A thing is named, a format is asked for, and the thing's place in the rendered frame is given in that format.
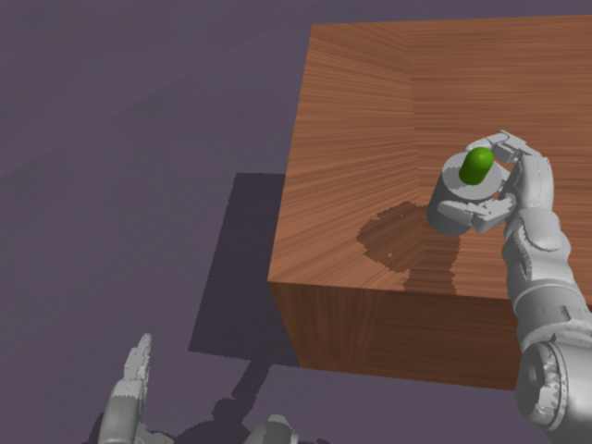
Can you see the left robot hand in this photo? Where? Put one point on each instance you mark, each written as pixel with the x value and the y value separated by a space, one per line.
pixel 122 421

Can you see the right robot hand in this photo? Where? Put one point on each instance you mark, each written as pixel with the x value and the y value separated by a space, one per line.
pixel 529 185

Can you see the right robot arm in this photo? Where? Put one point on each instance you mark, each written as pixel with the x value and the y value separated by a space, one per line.
pixel 554 386

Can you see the bottle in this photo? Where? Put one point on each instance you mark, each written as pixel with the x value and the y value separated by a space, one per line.
pixel 468 177

